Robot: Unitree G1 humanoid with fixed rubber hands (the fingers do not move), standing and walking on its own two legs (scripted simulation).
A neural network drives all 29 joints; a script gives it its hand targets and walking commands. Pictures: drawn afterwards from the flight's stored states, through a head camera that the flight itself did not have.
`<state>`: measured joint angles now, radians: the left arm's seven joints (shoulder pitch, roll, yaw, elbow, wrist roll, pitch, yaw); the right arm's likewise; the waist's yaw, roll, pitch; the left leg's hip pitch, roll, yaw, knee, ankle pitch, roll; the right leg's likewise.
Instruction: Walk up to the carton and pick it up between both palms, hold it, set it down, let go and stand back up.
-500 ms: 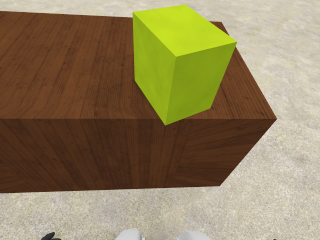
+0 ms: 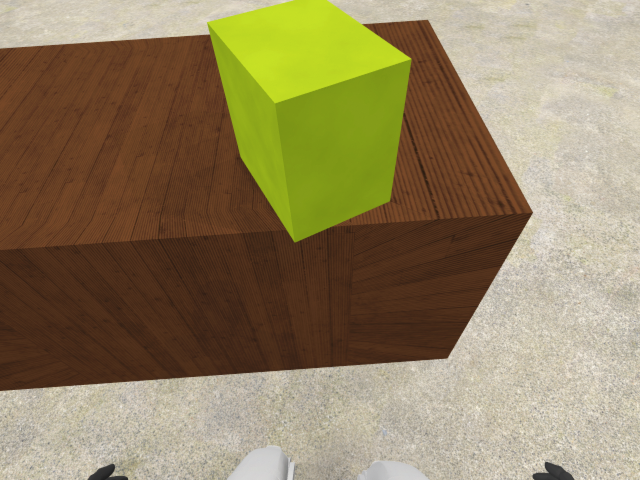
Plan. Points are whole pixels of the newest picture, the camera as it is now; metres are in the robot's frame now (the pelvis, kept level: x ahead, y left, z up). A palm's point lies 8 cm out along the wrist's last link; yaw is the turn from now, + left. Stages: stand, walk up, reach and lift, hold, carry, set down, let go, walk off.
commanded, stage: walk up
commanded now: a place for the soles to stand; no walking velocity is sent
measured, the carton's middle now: (306, 119) +0.64 +0.03 +0.08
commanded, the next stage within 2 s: none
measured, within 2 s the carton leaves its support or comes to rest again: neither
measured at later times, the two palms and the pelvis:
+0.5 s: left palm out of the picture +0.09 +0.36 -0.12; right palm out of the picture +0.05 -0.25 -0.09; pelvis +0.01 +0.06 +0.00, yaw +1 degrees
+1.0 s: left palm out of the picture +0.12 +0.35 -0.10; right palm (534, 462) +0.15 -0.25 -0.09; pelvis +0.04 +0.04 +0.00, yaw +2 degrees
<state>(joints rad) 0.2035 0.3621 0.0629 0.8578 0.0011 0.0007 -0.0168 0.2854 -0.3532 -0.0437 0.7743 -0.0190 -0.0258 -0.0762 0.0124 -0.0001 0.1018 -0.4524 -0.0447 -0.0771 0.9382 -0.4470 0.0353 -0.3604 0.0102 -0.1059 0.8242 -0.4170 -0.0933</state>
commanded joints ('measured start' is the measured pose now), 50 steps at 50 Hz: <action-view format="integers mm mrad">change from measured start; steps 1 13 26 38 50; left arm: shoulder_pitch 50 -89 -113 123 -83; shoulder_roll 248 276 183 296 256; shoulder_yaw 98 98 66 91 69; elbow -86 -121 -104 -60 -101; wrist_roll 30 62 19 24 7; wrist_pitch -31 -18 -3 -57 -50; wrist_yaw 33 14 -12 25 33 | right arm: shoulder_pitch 54 85 135 30 97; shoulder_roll -238 -265 -302 -207 -216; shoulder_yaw -50 -82 -75 -42 -57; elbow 25 32 -8 -64 16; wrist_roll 13 5 -27 34 -6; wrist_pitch -8 -9 -90 -83 -73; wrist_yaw -11 17 -10 -6 12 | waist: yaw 43 4 -33 84 -48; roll -84 -150 124 -96 -91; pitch -121 -45 36 -253 -144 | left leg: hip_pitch -230 -55 168 -102 108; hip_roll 31 76 247 35 67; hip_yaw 2 71 -613 -91 67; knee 92 14 -527 47 -327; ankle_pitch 16 -38 290 484 216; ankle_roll -10 19 141 15 45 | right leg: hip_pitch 398 32 -251 454 199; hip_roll -294 -328 -72 -293 -300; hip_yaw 269 342 186 372 137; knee -353 -516 110 -349 -88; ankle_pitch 721 -323 -153 402 774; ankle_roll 144 -22 63 -46 -6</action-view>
